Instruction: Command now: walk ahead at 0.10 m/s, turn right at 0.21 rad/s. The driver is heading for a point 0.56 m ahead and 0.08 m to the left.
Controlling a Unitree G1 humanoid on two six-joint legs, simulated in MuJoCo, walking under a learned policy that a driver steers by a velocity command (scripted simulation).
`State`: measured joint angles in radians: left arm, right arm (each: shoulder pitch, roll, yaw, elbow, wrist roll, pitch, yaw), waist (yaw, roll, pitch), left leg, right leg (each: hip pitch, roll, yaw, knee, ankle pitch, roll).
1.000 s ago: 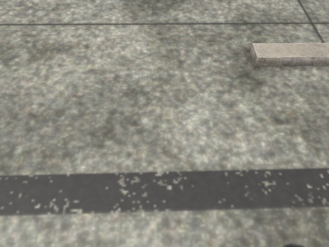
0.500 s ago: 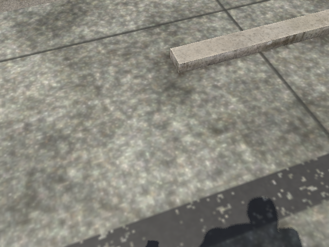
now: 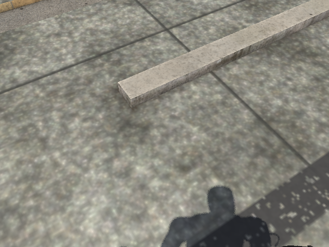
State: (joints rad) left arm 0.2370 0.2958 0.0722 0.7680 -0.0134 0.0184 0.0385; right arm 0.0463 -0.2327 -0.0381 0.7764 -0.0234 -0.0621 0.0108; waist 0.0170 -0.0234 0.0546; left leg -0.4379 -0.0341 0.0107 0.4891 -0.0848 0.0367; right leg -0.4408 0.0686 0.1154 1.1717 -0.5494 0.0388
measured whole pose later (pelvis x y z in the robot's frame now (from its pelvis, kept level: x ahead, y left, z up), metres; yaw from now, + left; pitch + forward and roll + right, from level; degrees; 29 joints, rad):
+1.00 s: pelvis +0.08 -0.03 +0.01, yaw +0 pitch -1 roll +0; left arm 0.24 0.21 0.03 0.99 0.00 -0.01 0.03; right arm 0.13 -0.23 -0.03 1.06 0.00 0.01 -0.03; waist -0.01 0.00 0.04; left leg -0.26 0.01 -0.01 0.53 -0.24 -0.01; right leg -0.16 0.01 0.02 0.52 -0.34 0.00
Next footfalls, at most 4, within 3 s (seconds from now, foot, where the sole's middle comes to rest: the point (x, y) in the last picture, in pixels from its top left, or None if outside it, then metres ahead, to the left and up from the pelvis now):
0.20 right None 0.08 -0.14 -0.76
2.82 right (204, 222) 0.54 -0.13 -0.76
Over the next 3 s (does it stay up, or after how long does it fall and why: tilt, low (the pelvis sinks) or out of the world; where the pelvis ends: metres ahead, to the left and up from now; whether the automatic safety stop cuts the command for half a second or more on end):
stays up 0.43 -0.05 0.01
